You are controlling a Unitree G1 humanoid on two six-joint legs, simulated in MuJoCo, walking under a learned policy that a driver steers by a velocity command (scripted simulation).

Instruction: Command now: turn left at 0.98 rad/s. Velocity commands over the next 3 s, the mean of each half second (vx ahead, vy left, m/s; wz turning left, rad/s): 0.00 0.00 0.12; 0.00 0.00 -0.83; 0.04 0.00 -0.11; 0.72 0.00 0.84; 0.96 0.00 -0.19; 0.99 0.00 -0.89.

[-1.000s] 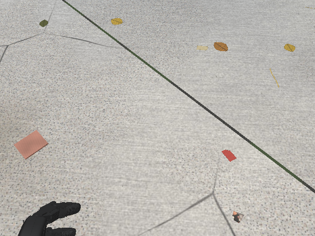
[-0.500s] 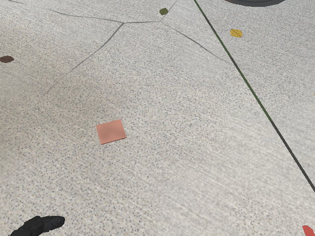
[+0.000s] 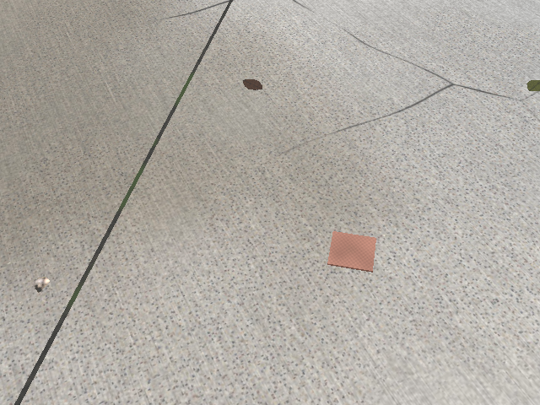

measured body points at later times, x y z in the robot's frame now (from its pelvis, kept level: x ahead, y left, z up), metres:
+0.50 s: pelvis +0.01 +0.05 +0.00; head +0.04 +0.05 +0.45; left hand +0.09 +0.35 -0.12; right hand +0.21 -0.19 -0.08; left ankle -0.01 +0.15 -0.74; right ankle +0.00 -0.09 -0.67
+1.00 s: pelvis +0.02 -0.01 +0.00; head +0.06 -0.06 +0.45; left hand +0.30 +0.19 -0.06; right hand +0.08 -0.35 -0.10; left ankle +0.14 +0.13 -0.68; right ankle +0.00 -0.08 -0.74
